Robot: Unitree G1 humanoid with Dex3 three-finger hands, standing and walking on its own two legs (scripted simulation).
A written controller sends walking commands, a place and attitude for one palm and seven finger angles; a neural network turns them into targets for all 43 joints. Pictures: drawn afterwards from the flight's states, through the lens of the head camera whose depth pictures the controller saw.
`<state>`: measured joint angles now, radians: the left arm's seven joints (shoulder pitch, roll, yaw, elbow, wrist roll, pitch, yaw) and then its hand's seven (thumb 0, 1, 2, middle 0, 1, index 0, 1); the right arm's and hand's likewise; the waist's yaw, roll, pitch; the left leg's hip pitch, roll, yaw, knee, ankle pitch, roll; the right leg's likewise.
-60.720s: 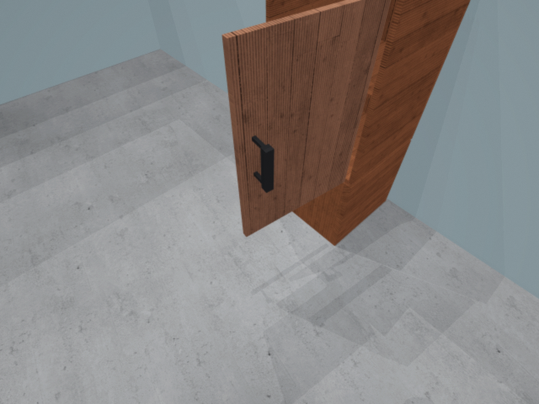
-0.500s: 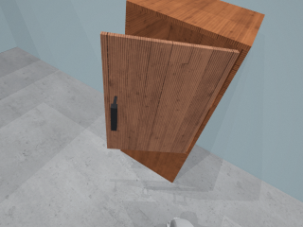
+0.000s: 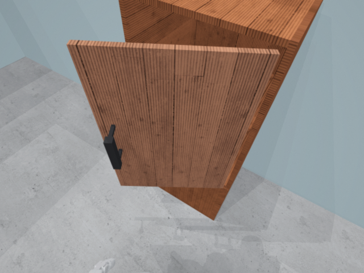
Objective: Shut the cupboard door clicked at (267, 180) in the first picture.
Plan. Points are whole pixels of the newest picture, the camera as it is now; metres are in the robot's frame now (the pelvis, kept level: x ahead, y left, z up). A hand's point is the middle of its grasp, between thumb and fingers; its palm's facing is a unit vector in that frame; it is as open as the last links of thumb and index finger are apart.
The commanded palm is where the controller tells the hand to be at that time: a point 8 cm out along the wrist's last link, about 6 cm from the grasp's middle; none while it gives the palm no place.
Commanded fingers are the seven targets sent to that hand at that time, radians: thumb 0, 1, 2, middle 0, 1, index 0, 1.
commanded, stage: come to a stop and stand still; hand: left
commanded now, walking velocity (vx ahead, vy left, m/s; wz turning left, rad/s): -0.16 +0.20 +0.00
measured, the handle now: (115, 147) +0.44 +0.20 -0.04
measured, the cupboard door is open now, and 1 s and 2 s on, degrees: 31 31 31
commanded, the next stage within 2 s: look again from close up in 1.30 s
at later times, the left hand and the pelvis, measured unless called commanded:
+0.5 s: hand out of the picture -0.02 +0.19 -0.18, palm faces +0.03 -0.98 -0.22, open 7.4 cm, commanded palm none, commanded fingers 0.00 0.90 0.90 -0.20 -0.30 -0.20 -0.30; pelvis -0.03 +0.01 -0.01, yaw -1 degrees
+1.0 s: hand out of the picture -0.04 +0.15 -0.18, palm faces +0.02 -0.99 -0.13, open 7.4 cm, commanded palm none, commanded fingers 0.00 0.90 0.90 -0.20 -0.30 -0.20 -0.30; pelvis -0.01 +0.00 +0.00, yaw +0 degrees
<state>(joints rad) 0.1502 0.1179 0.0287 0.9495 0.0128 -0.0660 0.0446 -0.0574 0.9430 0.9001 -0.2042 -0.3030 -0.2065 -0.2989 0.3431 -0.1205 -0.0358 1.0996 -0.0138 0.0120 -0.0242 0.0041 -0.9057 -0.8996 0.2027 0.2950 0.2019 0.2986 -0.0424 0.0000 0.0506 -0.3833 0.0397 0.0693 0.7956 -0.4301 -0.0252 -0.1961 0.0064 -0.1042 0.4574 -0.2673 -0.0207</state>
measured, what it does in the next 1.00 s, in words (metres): steps on the spot: left foot, then right foot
